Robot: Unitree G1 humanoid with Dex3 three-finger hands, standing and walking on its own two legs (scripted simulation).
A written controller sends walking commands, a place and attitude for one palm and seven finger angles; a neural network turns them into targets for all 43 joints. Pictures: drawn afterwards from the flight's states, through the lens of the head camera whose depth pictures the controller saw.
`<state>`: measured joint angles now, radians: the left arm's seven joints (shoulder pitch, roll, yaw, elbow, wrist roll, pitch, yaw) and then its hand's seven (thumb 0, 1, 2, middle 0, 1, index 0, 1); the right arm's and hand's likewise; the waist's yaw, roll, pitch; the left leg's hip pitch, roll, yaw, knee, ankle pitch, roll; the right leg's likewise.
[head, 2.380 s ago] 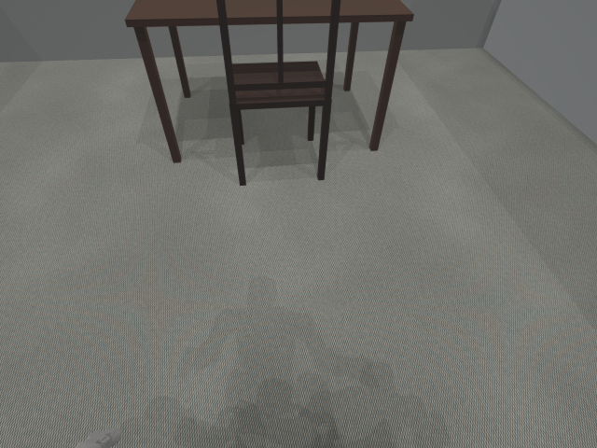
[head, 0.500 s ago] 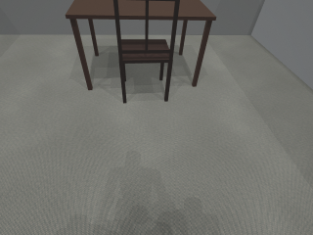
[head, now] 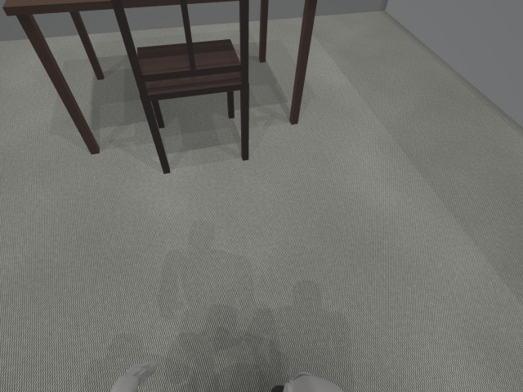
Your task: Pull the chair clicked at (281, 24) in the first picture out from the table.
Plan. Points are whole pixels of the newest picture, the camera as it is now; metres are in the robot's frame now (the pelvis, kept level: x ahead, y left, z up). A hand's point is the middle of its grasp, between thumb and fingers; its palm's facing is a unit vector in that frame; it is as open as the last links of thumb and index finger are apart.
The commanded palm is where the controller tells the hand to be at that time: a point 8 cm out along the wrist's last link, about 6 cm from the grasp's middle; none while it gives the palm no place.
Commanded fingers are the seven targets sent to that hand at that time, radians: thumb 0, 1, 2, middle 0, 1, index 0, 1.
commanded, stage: walk to a spot facing it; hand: left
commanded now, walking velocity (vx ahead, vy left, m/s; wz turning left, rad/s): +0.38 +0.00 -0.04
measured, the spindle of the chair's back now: (186, 22) +1.22 +0.30 -0.03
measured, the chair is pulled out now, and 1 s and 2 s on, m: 0.00 0.00 0.00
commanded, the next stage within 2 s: turn to face it in 0.90 s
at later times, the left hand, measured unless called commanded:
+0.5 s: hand (126, 381) +0.16 +0.24 -0.16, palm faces +0.06 -0.99 -0.11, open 7.4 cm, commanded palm none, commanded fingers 0.00 0.90 0.90 -0.20 -0.30 -0.20 -0.30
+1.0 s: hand (202, 181) +0.61 +0.17 -0.15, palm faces -0.26 -0.94 -0.21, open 7.4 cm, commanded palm none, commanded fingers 0.00 0.90 0.90 -0.20 -0.30 -0.20 -0.30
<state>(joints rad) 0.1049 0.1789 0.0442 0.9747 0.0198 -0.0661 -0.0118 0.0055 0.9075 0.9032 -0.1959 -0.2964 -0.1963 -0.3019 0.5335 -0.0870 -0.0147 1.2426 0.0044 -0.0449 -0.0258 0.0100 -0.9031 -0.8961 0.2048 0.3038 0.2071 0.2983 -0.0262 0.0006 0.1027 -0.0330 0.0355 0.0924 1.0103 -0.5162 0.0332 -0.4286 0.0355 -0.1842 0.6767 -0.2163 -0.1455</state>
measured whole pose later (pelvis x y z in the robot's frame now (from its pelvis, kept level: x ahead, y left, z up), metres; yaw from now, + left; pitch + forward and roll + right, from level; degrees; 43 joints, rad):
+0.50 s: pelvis +0.23 +0.07 +0.02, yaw -2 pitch -1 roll -2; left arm 0.41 0.16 0.05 1.14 0.02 -0.03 -0.01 0.01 0.91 0.90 -0.20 -0.30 -0.20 -0.30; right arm 0.16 -0.14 -0.03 1.01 -0.03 -0.09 0.01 0.01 -0.92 -0.90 0.20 0.30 0.20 0.30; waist 0.04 -0.04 0.06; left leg -0.32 0.09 0.19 0.62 -0.28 0.05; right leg -0.27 -0.02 -0.06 1.05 -0.46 -0.02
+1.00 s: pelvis +0.44 +0.02 +0.00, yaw -16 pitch -1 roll +1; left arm 0.12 0.19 0.07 0.94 0.02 -0.04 -0.03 0.01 0.91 0.90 -0.20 -0.30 -0.20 -0.30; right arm 0.47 -0.12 -0.03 1.14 -0.01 -0.02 0.00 0.01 -0.91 -0.90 0.20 0.30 0.21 0.30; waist -0.02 0.01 0.10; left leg -0.06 0.15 0.29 0.94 -0.51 -0.05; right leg -0.46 0.00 -0.17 0.68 -0.16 -0.11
